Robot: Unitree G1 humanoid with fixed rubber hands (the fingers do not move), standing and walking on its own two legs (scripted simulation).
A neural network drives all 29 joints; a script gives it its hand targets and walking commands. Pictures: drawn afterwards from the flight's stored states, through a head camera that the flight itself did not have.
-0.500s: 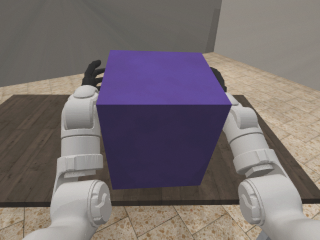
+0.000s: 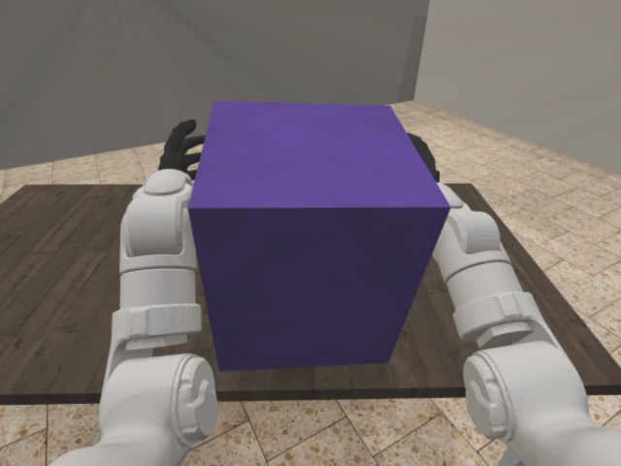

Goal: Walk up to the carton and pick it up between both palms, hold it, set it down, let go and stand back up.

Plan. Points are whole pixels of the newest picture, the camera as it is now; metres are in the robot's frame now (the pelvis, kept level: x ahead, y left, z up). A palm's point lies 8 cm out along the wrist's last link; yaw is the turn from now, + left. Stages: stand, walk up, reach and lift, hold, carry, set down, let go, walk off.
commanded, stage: hold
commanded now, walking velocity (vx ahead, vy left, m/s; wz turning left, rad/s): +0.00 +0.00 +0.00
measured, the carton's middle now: (305, 237) +0.32 +0.00 +0.21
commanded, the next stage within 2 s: none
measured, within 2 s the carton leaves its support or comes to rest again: neither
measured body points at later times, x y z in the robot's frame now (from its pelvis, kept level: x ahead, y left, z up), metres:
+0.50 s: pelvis +0.00 +0.00 +0.00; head -0.09 +0.02 +0.44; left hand +0.37 +0.15 +0.28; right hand +0.37 -0.16 +0.25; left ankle +0.01 +0.10 -0.75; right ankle +0.02 -0.11 -0.75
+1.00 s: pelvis +0.00 +0.00 +0.00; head -0.09 +0.02 +0.44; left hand +0.38 +0.15 +0.28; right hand +0.37 -0.16 +0.25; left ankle +0.01 +0.10 -0.75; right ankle +0.02 -0.11 -0.75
